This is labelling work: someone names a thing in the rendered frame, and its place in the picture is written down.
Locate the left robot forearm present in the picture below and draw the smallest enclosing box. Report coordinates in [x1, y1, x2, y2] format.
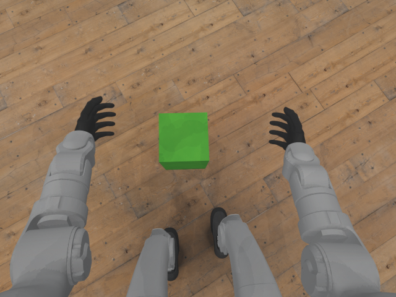
[10, 131, 95, 284]

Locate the robot left upper arm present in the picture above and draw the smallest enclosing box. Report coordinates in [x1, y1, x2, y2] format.
[0, 226, 92, 297]

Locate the robot left hand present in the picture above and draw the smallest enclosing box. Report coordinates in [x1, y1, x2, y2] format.
[75, 96, 116, 141]

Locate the robot right hand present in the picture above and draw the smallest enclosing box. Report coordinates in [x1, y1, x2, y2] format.
[269, 107, 306, 150]

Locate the carton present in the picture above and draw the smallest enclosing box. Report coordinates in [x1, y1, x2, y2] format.
[159, 113, 209, 170]

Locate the right robot forearm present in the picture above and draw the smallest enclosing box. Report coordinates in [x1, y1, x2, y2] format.
[282, 142, 381, 289]

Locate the robot right upper arm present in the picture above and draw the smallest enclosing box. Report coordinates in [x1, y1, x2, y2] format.
[301, 242, 396, 297]

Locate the robot left foot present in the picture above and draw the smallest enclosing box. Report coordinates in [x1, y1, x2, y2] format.
[164, 228, 179, 281]

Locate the left robot thigh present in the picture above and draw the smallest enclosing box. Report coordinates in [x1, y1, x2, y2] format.
[126, 235, 175, 297]

